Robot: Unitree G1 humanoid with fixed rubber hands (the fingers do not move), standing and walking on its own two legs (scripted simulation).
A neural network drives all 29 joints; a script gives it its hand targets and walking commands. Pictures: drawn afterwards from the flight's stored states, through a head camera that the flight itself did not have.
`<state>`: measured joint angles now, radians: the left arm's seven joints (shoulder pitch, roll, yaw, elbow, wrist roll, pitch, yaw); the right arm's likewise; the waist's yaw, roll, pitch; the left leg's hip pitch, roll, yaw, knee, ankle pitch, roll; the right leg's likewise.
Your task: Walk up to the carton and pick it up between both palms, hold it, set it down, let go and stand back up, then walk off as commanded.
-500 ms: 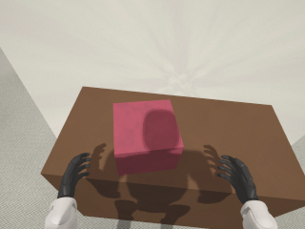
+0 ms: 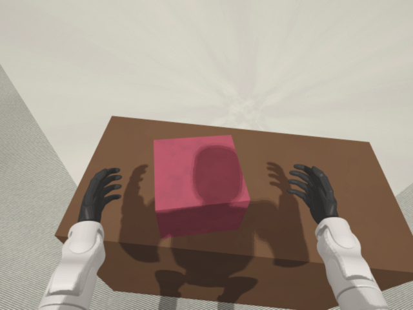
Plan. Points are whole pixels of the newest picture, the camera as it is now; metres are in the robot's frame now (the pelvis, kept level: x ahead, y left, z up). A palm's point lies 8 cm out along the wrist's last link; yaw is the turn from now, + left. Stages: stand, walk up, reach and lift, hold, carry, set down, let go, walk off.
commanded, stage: reach and lift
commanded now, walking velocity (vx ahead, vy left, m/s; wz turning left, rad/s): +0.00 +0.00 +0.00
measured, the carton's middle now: (196, 185) +0.40 +0.03 -0.06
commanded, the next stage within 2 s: none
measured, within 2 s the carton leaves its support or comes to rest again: neither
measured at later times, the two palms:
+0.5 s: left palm (99, 173) +0.33 +0.22 +0.07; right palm (313, 165) +0.37 -0.20 +0.09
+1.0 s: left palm (104, 152) +0.38 +0.22 +0.07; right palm (298, 138) +0.43 -0.17 +0.10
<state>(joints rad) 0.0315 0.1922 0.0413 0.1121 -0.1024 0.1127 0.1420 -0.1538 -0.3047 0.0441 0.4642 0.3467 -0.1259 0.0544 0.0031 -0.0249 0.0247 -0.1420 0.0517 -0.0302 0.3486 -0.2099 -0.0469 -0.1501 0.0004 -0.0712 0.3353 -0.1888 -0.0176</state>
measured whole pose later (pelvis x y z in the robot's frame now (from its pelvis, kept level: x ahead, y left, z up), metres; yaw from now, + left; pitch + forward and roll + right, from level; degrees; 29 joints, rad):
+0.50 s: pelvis +0.00 +0.00 +0.00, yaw +0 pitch +1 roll +0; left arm -0.33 0.19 0.11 0.36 -0.11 0.21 0.13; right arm -0.53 -0.31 0.04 0.74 0.37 -0.04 0.04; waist 0.01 -0.02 0.02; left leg -0.16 0.05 -0.03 0.35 -0.20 -0.05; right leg -0.17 0.00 -0.07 0.34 -0.18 -0.02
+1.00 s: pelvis -0.01 +0.00 +0.00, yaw +0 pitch +8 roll -1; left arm -0.70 0.19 0.12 0.89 -0.11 0.05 0.14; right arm -0.91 -0.31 0.05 1.21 0.37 -0.08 0.04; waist 0.06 -0.02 -0.09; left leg -0.36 0.06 -0.03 0.42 -0.21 -0.05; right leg -0.35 0.01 -0.07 0.37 -0.17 -0.02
